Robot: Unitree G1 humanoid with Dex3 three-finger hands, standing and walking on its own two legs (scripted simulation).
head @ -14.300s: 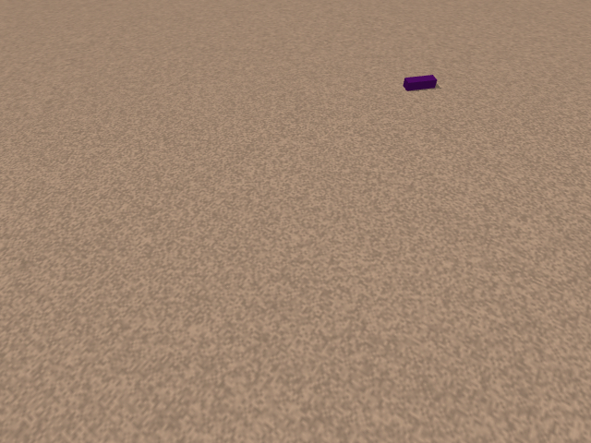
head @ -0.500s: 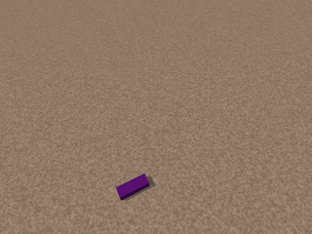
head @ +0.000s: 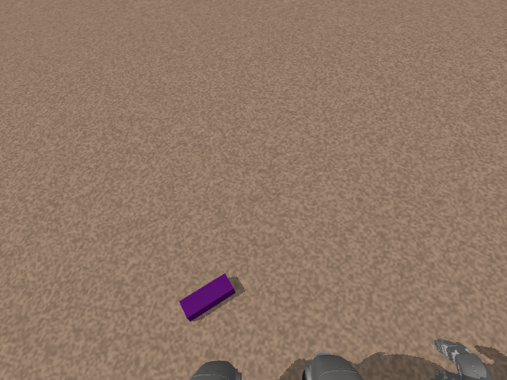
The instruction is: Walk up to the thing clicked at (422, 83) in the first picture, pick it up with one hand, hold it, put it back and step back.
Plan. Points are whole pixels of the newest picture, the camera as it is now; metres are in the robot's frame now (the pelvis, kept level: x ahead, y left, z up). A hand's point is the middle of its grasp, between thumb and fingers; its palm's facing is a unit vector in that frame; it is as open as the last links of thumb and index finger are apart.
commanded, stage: walk up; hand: left
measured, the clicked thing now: (208, 297) +0.44 +0.24 -0.72
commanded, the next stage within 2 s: stand in 0.88 s
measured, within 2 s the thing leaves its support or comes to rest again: neither
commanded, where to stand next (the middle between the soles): +0.05 +0.02 m, yaw -2 degrees
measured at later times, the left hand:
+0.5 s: hand out of the picture +0.04 +0.27 -0.15, palm faces +0.00 -0.94 -0.34, open 7.4 cm
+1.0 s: hand out of the picture +0.08 +0.26 -0.12, palm faces -0.03 -0.93 -0.37, open 7.4 cm
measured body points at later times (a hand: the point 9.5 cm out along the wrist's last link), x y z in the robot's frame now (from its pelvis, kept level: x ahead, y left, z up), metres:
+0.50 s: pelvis -0.03 +0.01 +0.01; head -0.01 +0.02 +0.46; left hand +0.04 +0.32 -0.12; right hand +0.04 -0.31 -0.10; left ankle -0.05 +0.15 -0.72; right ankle +0.00 -0.12 -0.72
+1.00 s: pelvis -0.01 +0.01 +0.02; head +0.01 -0.01 +0.47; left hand +0.09 +0.31 -0.09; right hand +0.08 -0.30 -0.11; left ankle -0.04 +0.14 -0.72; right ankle +0.00 -0.12 -0.72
